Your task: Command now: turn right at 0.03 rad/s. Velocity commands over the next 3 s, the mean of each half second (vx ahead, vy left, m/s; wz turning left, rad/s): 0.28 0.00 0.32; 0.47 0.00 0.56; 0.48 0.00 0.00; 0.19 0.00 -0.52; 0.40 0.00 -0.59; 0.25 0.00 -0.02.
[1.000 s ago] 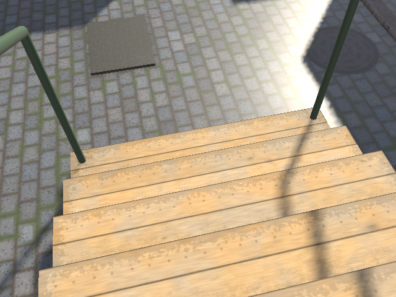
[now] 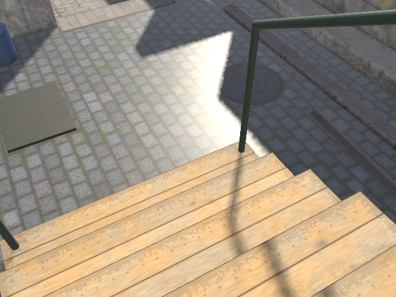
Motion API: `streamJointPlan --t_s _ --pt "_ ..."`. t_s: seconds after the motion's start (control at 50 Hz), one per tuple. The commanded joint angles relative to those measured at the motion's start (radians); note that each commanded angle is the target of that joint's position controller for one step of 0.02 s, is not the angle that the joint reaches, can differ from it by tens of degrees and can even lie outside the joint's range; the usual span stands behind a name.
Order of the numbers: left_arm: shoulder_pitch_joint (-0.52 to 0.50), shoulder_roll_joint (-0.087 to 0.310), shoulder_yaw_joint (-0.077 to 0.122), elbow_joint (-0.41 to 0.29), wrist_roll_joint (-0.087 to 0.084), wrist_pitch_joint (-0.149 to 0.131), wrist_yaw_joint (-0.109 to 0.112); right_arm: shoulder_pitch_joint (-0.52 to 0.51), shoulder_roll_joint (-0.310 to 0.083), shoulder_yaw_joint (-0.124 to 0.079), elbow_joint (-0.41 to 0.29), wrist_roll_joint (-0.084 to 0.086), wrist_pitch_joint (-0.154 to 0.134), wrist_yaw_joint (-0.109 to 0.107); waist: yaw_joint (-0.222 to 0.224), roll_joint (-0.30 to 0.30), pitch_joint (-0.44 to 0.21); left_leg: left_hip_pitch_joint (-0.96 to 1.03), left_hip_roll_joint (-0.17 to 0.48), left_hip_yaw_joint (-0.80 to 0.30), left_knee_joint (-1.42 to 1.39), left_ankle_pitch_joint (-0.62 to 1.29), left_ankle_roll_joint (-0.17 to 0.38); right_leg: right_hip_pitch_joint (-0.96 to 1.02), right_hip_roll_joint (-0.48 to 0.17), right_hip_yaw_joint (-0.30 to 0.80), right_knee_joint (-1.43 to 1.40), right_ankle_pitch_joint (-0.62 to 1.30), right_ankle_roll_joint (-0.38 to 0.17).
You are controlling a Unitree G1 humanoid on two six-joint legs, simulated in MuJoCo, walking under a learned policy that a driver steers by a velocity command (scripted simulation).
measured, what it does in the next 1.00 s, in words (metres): walks ahead, turning left: right foot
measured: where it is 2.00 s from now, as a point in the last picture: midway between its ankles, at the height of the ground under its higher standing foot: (117, 290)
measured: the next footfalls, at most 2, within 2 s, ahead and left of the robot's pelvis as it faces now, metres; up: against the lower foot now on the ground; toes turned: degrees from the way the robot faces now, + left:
right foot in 0.60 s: +0.32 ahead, -0.09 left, +0.00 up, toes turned +20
left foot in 1.06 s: +0.42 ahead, +0.26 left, -0.16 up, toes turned +33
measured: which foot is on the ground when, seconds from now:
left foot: down 0.00-0.62, up 0.64-1.00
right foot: down 0.00-0.28, up 0.30-0.58, down 0.60-1.00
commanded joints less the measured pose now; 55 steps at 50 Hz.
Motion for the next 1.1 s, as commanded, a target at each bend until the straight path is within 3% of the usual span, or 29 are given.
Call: streamJointPlan --t_s 0.02,0.12,0.2,0.24,0.26,0.28,0.3,0.34,0.38,0.44,0.48,0.52,0.56,0.58,0.62,0.64,0.66,0.68,0.7,0.74,0.78,0.84,0.88,0.94,0.98,1.04,1.06,1.08,1.1 --pt "0.035 0.103 0.024 -0.037 0.006 -0.012 0.008 -0.023 -0.083 -0.021 -0.04 -0.007 -0.014 0.0 -0.003 -0.046 -0.001 0.004 0.023 -0.006 -0.075 0.121 0.031 -0.015 -0.015 0.022 -0.086 0.206 -0.032" --pt "0.109 0.13 0.041 -0.041 -0.002 -0.018 0.026 -0.025 -0.103 -0.03 -0.02 0.026 -0.006 -0.016 0.044 -0.055 0.088 -0.205 -0.033 -0.008 0.007 -0.353 0.072 -0.051 -0.024 0.027 -0.093 -0.345 -0.105" --pt "0.15 0.201 0.067 -0.038 -0.01 -0.037 0.035 -0.097 -0.06 -0.024 -0.066 0.033 -0.054 -0.001 0.061 -0.2 0.159 -0.334 -0.022 0.07 0.25 -0.228 0.084 -0.067 -0.256 0.282 -0.219 -0.445 -0.223" --pt "0.097 0.163 0.053 -0.051 -0.017 -0.044 0.023 0.017 -0.048 -0.023 -0.043 0.034 -0.06 0.011 -0.006 -0.173 0.128 -0.147 -0.027 0.073 0.121 -0.222 0.132 -0.177 -0.228 0.172 -0.117 -0.347 -0.189" --pt "0.002 0.164 0.046 -0.08 -0.024 -0.05 0.026 0.142 -0.089 -0.043 0.006 0.03 -0.065 0.009 -0.078 -0.09 0.095 -0.011 -0.027 0.014 0.012 -0.211 0.162 -0.249 -0.15 0.057 -0.009 -0.304 -0.136" --pt "-0.063 0.111 0.033 -0.129 -0.024 -0.072 0.026 0.262 -0.204 -0.08 0.041 0.018 -0.069 0.007 -0.1 0.156 0.078 0.147 0.113 -0.345 -0.132 -0.275 0.25 -0.443 0.001 -0.13 0.345 -0.14 -0.036" --pt "-0.084 0.1 0.026 -0.163 -0.023 -0.111 0.033 0.364 -0.285 -0.098 0.032 0.027 -0.075 0.01 -0.148 0.302 0.021 0.355 0.26 -0.778 -0.288 -0.173 0.365 -0.663 0.076 -0.05 0.608 -0.203 -0.001" --pt "-0.069 0.111 0.028 -0.159 -0.047 -0.17 0.01 0.348 -0.23 -0.085 0.008 0.016 -0.09 -0.013 -0.094 0.154 0.039 0.466 0.304 -0.754 -0.245 0.104 0.357 -0.843 0.019 0.051 0.804 -0.179 -0.028" --pt "-0.066 0.164 0.047 -0.135 0.0 -0.169 -0.004 0.229 -0.177 -0.066 -0.056 0.007 -0.067 -0.035 -0.038 0.026 0.045 0.354 0.232 -0.535 -0.195 0.312 0.299 -0.785 -0.034 0.041 0.695 -0.046 -0.053" --pt "-0.099 0.15 0.049 -0.144 0.003 -0.146 -0.013 0.182 -0.136 -0.043 -0.08 0.022 -0.043 -0.068 -0.002 0.095 0.071 0.141 0.151 -0.351 -0.275 0.409 0.268 -0.546 -0.033 -0.005 0.387 0.072 -0.04" --pt "-0.19 0.095 0.03 -0.166 -0.001 -0.147 -0.039 0.208 -0.175 -0.053 -0.077 0.028 -0.021 -0.085 -0.018 0.086 0.049 0.021 0.078 -0.237 -0.256 0.377 0.23 -0.351 0.04 -0.073 0.188 0.201 -0.035" --pt "-0.13 0.116 0.039 -0.151 -0.004 -0.148 -0.053 0.229 -0.213 -0.066 -0.085 0.018 -0.013 -0.086 -0.007 0.117 -0.008 -0.102 0.076 -0.231 -0.256 0.316 0.221 -0.14 0.073 -0.084 0.214 0.334 -0.019" --pt "0.039 0.186 0.073 -0.091 -0.01 -0.167 -0.057 0.115 -0.198 -0.067 -0.145 -0.007 -0.025 -0.08 0.1 0.101 -0.078 -0.172 0.112 -0.27 -0.132 0.39 0.195 0.038 0.059 -0.064 0.386 0.375 -0.045" --pt "0.147 0.196 0.085 -0.075 -0.019 -0.171 -0.057 0.063 -0.185 -0.065 -0.171 0.003 -0.033 -0.072 0.171 0.095 -0.098 -0.237 0.081 -0.261 0.003 0.425 0.166 0.159 0.054 -0.073 0.38 0.28 -0.046" --pt "0.43 0.238 0.098 -0.036 -0.016 -0.182 -0.05 -0.02 -0.126 -0.047 -0.207 0.0 -0.043 -0.06 0.35 -0.129 -0.175 -0.373 -0.074 -0.218 0.61 0.211 0.083 0.389 -0.018 0.006 0.149 0.079 -0.127" --pt "0.315 0.216 0.073 -0.072 -0.036 -0.189 -0.055 0.212 0.021 -0.023 -0.171 0.01 -0.042 -0.051 0.155 -0.359 -0.145 -0.503 -0.168 -0.294 0.881 -0.381 0.088 0.337 -0.252 0.347 0.101 0.08 -0.245" --pt "0.178 0.25 0.073 -0.102 -0.059 -0.187 -0.066 0.357 0.011 -0.027 -0.173 0.059 -0.05 -0.039 -0.014 -0.418 -0.073 -0.607 -0.139 -0.249 0.961 -0.315 0.087 0.208 -0.415 0.687 -0.132 0.146 -0.367" --pt "0.134 0.233 0.084 -0.085 -0.07 -0.195 -0.068 0.249 -0.087 -0.051 -0.173 0.081 -0.034 -0.039 -0.01 -0.274 0.037 -0.718 -0.059 -0.202 0.978 -0.223 0.098 0.091 -0.435 0.784 -0.175 -0.135 -0.398" --pt "0.054 0.177 0.066 -0.106 -0.057 -0.197 -0.075 0.138 -0.142 -0.069 -0.191 0.074 -0.009 -0.056 0.0 -0.033 0.12 -0.67 0.001 -0.188 0.901 -0.158 0.109 -0.086 -0.391 0.646 -0.166 -0.205 -0.37" --pt "-0.046 0.159 0.055 -0.105 -0.02 -0.191 -0.071 0.101 -0.139 -0.069 -0.209 0.018 0.033 -0.061 -0.023 -0.036 0.128 -0.517 0.052 -0.186 0.76 -0.086 0.078 -0.308 -0.318 0.385 -0.126 -0.056 -0.312" --pt "-0.031 0.211 0.064 -0.055 0.003 -0.184 -0.053 0.139 -0.102 -0.067 -0.197 -0.023 0.036 -0.051 -0.045 -0.071 0.056 -0.436 0.034 -0.123 0.75 0.174 0.076 -0.333 -0.291 0.232 -0.061 0.067 -0.286" --pt "0.026 0.187 0.058 -0.044 -0.02 -0.196 -0.017 0.021 -0.132 -0.074 -0.221 0.003 0.009 -0.031 0.006 -0.065 0.035 -0.588 0.036 -0.178 0.518 0.475 0.093 -0.174 -0.258 0.102 0.048 -0.06 -0.207" --pt "0.07 0.186 0.056 -0.02 -0.017 -0.183 0.009 -0.083 -0.102 -0.064 -0.259 -0.017 0.0 0.006 0.037 -0.092 0.033 -0.455 -0.007 -0.073 0.285 0.699 0.069 -0.241 -0.209 -0.037 0.086 -0.117 -0.154" --pt "0.072 0.22 0.072 -0.036 -0.019 -0.158 0.011 -0.121 -0.081 -0.059 -0.258 0.015 -0.007 0.041 0.052 -0.12 0.047 -0.206 -0.019 0.024 0.162 0.693 0.037 -0.319 -0.199 -0.108 0.111 -0.15 -0.124" --pt "0.096 0.169 0.06 -0.021 -0.024 -0.153 0.002 -0.036 -0.097 -0.07 -0.201 0.037 0.011 0.033 0.046 -0.124 0.04 -0.079 -0.034 0.1 0.116 0.766 0.028 -0.31 -0.184 -0.185 0.271 -0.18 -0.089" --pt "0.098 0.17 0.058 0.02 -0.052 -0.117 0.005 0.237 -0.099 -0.095 -0.081 -0.01 0.016 0.021 -0.09 -0.099 0.001 0.115 -0.027 0.101 -0.177 0.631 0.119 -0.146 -0.188 -0.206 0.752 0.274 -0.054" --pt "0.089 0.188 0.071 0.041 -0.059 -0.121 0.013 0.352 -0.128 -0.11 -0.038 -0.026 0.012 0.02 -0.187 0.035 -0.041 0.318 0.045 -0.015 -0.25 0.706 0.21 -0.286 -0.107 -0.235 1.226 0.063 -0.031" --pt "0.196 0.075 0.042 -0.005 -0.008 -0.145 -0.006 0.368 -0.219 -0.093 -0.018 -0.036 -0.011 0.028 -0.094 0.291 -0.115 0.622 0.132 -0.111 0.138 1.172 0.22 -0.698 -0.066 -0.138 1.546 -0.523 -0.037" --pt "0.27 0.138 0.043 -0.019 -0.036 -0.177 -0.027 0.397 -0.214 -0.083 -0.044 -0.011 -0.006 0.032 -0.09 0.305 -0.287 0.686 0.236 -0.255 0.188 1.157 0.305 -0.744 -0.074 0.051 1.487 -0.444 -0.062"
